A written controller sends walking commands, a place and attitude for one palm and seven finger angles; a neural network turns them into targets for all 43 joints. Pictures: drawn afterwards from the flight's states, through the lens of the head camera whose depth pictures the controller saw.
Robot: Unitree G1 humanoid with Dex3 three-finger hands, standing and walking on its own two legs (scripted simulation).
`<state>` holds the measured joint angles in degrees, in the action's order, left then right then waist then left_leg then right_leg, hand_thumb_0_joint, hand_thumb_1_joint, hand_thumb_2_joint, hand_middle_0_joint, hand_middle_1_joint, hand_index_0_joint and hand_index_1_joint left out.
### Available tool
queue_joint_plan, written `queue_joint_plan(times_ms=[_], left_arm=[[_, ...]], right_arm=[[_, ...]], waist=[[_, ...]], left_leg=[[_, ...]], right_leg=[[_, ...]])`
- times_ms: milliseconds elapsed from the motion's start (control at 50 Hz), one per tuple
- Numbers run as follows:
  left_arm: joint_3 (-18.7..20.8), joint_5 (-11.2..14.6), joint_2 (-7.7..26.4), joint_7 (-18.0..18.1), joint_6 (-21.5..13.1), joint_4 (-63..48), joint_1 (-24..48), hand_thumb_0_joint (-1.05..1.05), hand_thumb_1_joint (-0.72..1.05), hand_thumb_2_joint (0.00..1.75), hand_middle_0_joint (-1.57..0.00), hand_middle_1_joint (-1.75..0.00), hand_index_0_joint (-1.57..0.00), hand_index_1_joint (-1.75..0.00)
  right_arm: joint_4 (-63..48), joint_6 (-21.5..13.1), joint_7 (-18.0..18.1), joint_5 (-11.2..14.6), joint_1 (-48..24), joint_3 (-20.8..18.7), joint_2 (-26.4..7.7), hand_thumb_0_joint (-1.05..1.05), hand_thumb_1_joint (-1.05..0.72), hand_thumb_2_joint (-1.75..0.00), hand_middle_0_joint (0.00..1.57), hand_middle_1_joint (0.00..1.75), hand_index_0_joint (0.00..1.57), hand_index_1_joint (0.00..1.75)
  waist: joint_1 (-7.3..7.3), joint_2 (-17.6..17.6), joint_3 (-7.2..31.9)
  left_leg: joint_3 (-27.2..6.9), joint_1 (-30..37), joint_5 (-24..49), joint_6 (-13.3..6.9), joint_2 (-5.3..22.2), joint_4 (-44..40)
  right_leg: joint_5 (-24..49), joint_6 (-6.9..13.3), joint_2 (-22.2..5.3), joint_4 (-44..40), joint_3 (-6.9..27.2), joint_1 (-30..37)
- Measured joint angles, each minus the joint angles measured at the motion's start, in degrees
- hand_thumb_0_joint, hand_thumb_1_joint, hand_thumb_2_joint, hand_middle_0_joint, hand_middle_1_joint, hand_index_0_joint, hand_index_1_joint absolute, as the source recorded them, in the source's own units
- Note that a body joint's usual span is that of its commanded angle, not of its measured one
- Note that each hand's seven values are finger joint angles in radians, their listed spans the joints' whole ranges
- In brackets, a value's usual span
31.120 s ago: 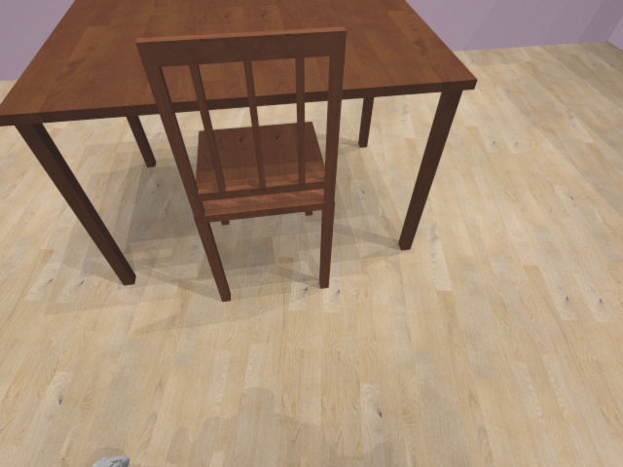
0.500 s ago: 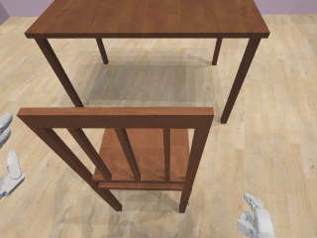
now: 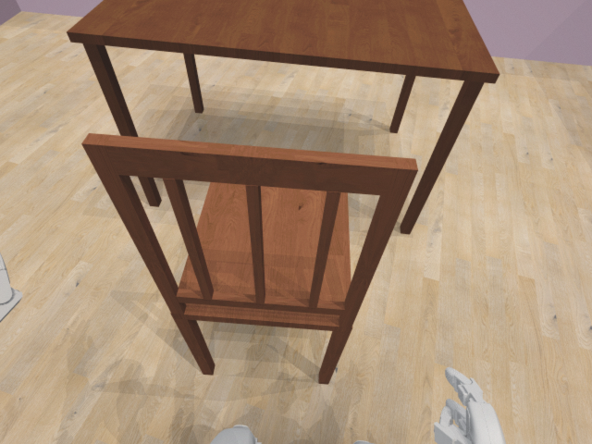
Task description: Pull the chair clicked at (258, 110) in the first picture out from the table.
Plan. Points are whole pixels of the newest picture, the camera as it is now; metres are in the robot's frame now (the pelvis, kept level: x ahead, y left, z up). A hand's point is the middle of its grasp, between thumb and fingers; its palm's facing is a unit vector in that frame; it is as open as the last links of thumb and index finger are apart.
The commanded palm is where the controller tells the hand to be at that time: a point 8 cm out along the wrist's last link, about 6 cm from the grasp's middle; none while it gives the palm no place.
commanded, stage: step back with the hand held close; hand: left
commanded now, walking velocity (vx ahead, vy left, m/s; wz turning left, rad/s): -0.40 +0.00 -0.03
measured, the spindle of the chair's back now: (257, 252) +0.41 +0.09 -0.03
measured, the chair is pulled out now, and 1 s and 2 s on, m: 0.53 0.53 0.53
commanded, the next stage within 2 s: stop stepping back and stand still in 0.72 s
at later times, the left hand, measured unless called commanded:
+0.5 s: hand out of the picture +0.17 +0.25 +0.20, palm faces +0.44 -0.73 -0.52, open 7.4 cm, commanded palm +0.11 +0.29 +0.19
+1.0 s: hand (17, 438) +0.10 +0.20 +0.20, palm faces +0.27 -0.77 -0.58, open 7.4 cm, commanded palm +0.04 +0.26 +0.19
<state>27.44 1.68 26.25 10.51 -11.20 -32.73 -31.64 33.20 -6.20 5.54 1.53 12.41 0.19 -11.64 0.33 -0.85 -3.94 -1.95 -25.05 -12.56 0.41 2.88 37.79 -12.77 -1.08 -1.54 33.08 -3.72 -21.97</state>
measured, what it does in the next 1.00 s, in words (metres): walks backwards: right foot, then left foot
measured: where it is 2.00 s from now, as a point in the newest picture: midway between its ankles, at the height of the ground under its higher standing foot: outside the picture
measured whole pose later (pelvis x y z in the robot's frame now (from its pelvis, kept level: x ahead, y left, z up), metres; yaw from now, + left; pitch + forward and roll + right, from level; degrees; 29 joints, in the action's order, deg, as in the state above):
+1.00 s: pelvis -0.11 -0.03 +0.01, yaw -2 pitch +1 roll -2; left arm 29.9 2.8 30.5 8.0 -15.8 -40.5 -37.9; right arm 32.6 -8.9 1.9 1.1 11.3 -0.5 -9.3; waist 1.3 1.6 -5.2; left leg -0.2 -23.5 -10.6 1.0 3.9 33.2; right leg -20.2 -0.9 -0.4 32.0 -2.8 -17.1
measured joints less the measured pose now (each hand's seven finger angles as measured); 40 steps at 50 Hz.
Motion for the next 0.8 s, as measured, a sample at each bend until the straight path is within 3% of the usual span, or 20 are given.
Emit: queue_joint_plan(times_ms=[80, 200, 280, 340, 400, 460, 500, 520, 560, 620, 660, 700, 740, 760, 800], left_arm=[[0.82, -0.35, -0.17, -0.41, -1.25, 0.56, -0.28, 0.01, 0.89, 0.90, -0.21, -0.31, -0.21, -0.31], [-0.86, -0.38, -3.42, 0.13, -2.20, 0.81, 1.74, 0.01, 0.88, 0.90, -0.21, -0.31, -0.21, -0.31], [-0.89, -0.41, -2.78, 0.11, -2.62, -0.06, 2.63, 0.01, 0.88, 0.90, -0.21, -0.31, -0.21, -0.31], [0.48, -0.57, -1.01, -0.08, -3.35, -0.85, 2.39, 0.01, 0.88, 0.90, -0.21, -0.31, -0.21, -0.31], [1.76, 0.13, 0.11, -0.57, -4.61, -1.56, 2.42, 0.01, 0.88, 0.90, -0.21, -0.31, -0.22, -0.31], [3.32, 1.11, 0.41, -0.90, -5.46, -2.56, 0.49, 0.01, 0.88, 0.90, -0.21, -0.31, -0.21, -0.31], [4.12, 1.41, 0.96, -1.27, -6.08, -2.50, -0.32, 0.01, 0.89, 0.90, -0.21, -0.31, -0.21, -0.31], [3.57, 1.31, 0.44, -1.73, -6.50, -1.87, 0.20, 0.01, 0.89, 0.90, -0.21, -0.31, -0.21, -0.31], [1.75, 0.88, -0.09, -2.86, -6.98, -0.76, 1.19, 0.01, 0.89, 0.90, -0.21, -0.31, -0.21, -0.31], [0.15, 0.63, 0.00, -3.89, -7.94, -0.42, -0.62, 0.01, 0.88, 0.90, -0.21, -0.31, -0.22, -0.31], [0.17, 0.09, -0.59, -3.67, -7.82, 0.30, -2.69, 0.01, 0.88, 0.90, -0.21, -0.31, -0.22, -0.31], [0.52, -0.15, -0.88, -2.94, -7.27, 1.85, -3.18, 0.01, 0.88, 0.90, -0.22, -0.31, -0.22, -0.31], [0.75, 0.21, -0.84, -2.35, -6.97, 2.61, -2.04, 0.01, 0.88, 0.90, -0.22, -0.31, -0.22, -0.31], [1.00, 0.37, -0.02, -2.12, -6.91, 2.84, -0.65, 0.01, 0.88, 0.90, -0.22, -0.31, -0.22, -0.31], [1.07, 0.68, 0.87, -2.09, -7.00, 3.08, 1.76, 0.01, 0.88, 0.90, -0.21, -0.31, -0.22, -0.31]], right_arm=[[0.84, -1.04, -0.45, -0.25, 0.38, -0.06, 0.44, 0.02, -0.91, -0.90, 0.21, 0.30, 0.20, 0.30], [3.75, -1.64, -0.97, -1.51, -0.59, -0.15, -0.45, 0.02, -0.91, -0.90, 0.21, 0.30, 0.20, 0.30], [4.27, -1.40, -1.12, -1.67, -1.75, -0.27, -0.82, 0.02, -0.91, -0.90, 0.21, 0.30, 0.20, 0.30], [3.28, -2.60, -0.68, -1.62, -1.76, -0.80, -0.17, 0.02, -0.91, -0.90, 0.21, 0.30, 0.20, 0.30], [3.38, -4.04, -1.24, -1.35, -1.40, -1.24, 1.51, 0.02, -0.91, -0.90, 0.21, 0.30, 0.20, 0.30], [3.41, -5.01, -2.12, -1.59, -1.29, -0.85, 2.43, 0.02, -0.91, -0.90, 0.21, 0.30, 0.20, 0.30], [3.52, -5.71, -2.51, -1.98, -1.77, -0.58, 2.40, 0.01, -0.91, -0.90, 0.21, 0.30, 0.20, 0.30], [4.01, -5.91, -2.64, -2.05, -2.52, -0.69, 1.82, 0.01, -0.90, -0.90, 0.21, 0.30, 0.20, 0.30], [5.08, -5.99, -2.74, -1.95, -3.08, -1.07, 0.57, 0.01, -0.91, -0.90, 0.21, 0.30, 0.20, 0.30], [6.88, -4.60, -3.08, -0.97, -2.12, -1.69, 0.51, 0.02, -0.91, -0.90, 0.21, 0.30, 0.20, 0.30], [7.03, -3.00, -2.60, -0.74, -1.59, -1.75, 0.65, 0.02, -0.91, -0.90, 0.21, 0.30, 0.21, 0.30], [6.06, -1.95, -1.66, -0.77, -1.62, -1.20, 0.25, 0.02, -0.91, -0.90, 0.21, 0.30, 0.20, 0.30], [4.17, -2.36, -0.95, -0.86, -2.27, -1.01, -0.98, 0.02, -0.91, -0.90, 0.21, 0.30, 0.20, 0.30], [4.01, -2.82, -0.86, -1.14, -3.22, -1.57, -0.51, 0.02, -0.91, -0.90, 0.21, 0.30, 0.20, 0.30], [4.14, -3.32, -1.73, -1.31, -5.18, -2.10, 1.12, 0.02, -0.91, -0.90, 0.21, 0.30, 0.20, 0.30]], waist=[[-0.32, -0.42, 0.00], [-1.64, 0.48, 0.21], [-0.90, 1.77, -0.67], [0.49, 0.65, -1.11], [0.66, 0.72, -0.69], [-0.33, 1.06, 0.47], [-0.95, 0.77, 0.56], [-1.03, -1.19, -0.39], [-0.59, -4.92, -1.92], [-1.82, -2.18, -0.19], [-1.60, 0.78, 1.67], [-0.25, 2.28, 2.58], [0.89, 1.19, 1.71], [1.20, 2.17, 0.58], [0.19, 5.02, -2.09]], left_leg=[[0.42, -1.62, -2.88, -0.20, 0.38, 2.96], [0.72, -3.72, -13.49, -0.19, -0.98, 5.49], [1.11, -3.35, -5.67, -0.70, -1.24, 2.84], [0.26, -3.75, 3.19, -0.94, 0.67, 1.42], [-0.70, -3.97, 3.61, -0.03, 1.28, -0.33], [0.20, -4.39, 5.15, 0.68, 2.20, -3.08], [0.68, -5.46, 5.77, 1.23, 2.77, -3.06], [-0.25, -5.80, 5.83, 1.51, 3.89, -2.50], [-2.85, -5.92, 4.67, 0.99, 5.14, -1.46], [-2.94, -6.60, -7.88, 1.23, 0.17, 11.19], [-0.84, -5.20, -12.90, 1.21, -2.85, 16.81], [1.11, -0.89, -11.51, 1.04, -3.61, 9.56], [1.98, 5.32, 2.07, -0.08, -2.03, -5.38], [2.35, 5.56, 2.01, -0.86, -2.43, -6.60], [3.86, 5.76, 0.34, -1.59, -2.93, -6.45]], right_leg=[[1.62, 0.05, -0.13, 1.71, -0.14, -0.95], [2.52, 0.18, -1.16, 1.60, 0.52, -2.65], [2.17, -0.25, -1.56, 1.99, 0.75, -3.13], [-8.20, 0.25, 1.02, 10.59, 1.45, -4.54], [-13.72, 0.69, 2.82, 16.98, 2.68, -2.66], [-14.23, 1.18, 2.78, 9.70, 2.78, 2.84], [-8.85, 1.00, 2.31, 0.31, 2.89, 7.68], [-6.58, -0.21, 3.47, -2.37, 2.20, 8.97], [-4.56, -0.45, 5.68, -5.82, 0.40, 11.47], [-5.01, 0.12, 3.31, -5.06, 2.34, 10.74], [-4.75, 0.04, 1.04, -5.41, 4.23, 10.09], [-4.12, -0.28, -0.33, -4.69, 4.44, 8.93], [-3.97, -0.40, 0.08, 0.60, 2.64, 5.90], [-6.58, -0.08, -0.10, 5.19, 3.28, 3.58], [-13.75, 0.89, 0.96, 14.95, 6.36, -0.91]])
